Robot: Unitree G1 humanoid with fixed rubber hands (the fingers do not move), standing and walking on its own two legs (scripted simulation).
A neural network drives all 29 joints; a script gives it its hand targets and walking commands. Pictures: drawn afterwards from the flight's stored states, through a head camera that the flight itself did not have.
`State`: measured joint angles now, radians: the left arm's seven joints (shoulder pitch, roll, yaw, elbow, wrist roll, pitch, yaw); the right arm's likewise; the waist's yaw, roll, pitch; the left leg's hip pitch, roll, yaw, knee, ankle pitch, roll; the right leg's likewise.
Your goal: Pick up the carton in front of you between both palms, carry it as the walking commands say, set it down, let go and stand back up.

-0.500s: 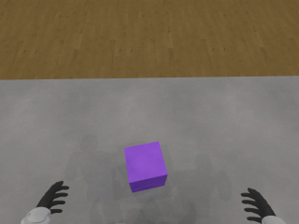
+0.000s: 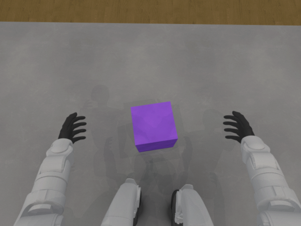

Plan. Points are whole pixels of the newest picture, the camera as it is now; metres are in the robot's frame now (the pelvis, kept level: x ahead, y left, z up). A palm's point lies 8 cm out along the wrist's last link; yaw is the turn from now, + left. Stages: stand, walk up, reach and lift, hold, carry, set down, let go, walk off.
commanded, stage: reach and lift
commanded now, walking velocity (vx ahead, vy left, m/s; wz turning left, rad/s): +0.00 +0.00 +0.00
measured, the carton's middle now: (153, 128) +0.50 +0.05 -0.58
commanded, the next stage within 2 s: none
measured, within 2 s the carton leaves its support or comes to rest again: neither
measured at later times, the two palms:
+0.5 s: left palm (95, 103) +0.45 +0.24 -0.14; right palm (211, 87) +0.54 -0.15 -0.13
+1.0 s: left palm (109, 121) +0.45 +0.24 -0.33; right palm (194, 110) +0.53 -0.13 -0.34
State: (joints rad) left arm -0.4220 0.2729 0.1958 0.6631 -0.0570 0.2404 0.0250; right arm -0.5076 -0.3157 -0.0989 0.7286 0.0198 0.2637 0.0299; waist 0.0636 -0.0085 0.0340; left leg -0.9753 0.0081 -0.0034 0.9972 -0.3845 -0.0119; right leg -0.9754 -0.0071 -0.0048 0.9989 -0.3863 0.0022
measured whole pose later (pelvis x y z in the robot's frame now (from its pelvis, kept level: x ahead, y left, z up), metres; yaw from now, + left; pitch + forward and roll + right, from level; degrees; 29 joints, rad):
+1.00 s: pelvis -0.04 -0.01 -0.18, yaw +2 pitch +53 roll +3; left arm -1.18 0.17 0.44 0.87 -0.02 0.09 0.08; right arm -1.37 -0.36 -0.16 1.05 -0.04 0.14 -0.05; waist 0.12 -0.03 -0.01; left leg -2.06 0.00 -0.01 1.62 -0.49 -0.04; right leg -2.08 0.02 0.04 1.65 -0.51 0.01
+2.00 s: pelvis -0.07 -0.01 -0.33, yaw +3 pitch +35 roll +3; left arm -1.56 0.21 0.30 1.08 -0.15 0.08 0.16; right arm -1.74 -0.44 0.11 1.27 0.19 0.12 -0.07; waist 0.11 0.02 0.49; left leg -2.21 -0.02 0.00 2.17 -0.57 -0.05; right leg -2.24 0.03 0.05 2.21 -0.58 0.01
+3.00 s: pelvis -0.07 +0.00 -0.20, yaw +0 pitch +44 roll +1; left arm -1.06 -0.04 0.57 0.55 0.24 0.45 0.04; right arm -1.17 -0.04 -0.43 0.74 -0.26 0.42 -0.01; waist 0.06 -0.02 -0.13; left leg -2.02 -0.04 -0.05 1.71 -0.46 -0.05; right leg -2.02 0.06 0.04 1.72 -0.47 0.02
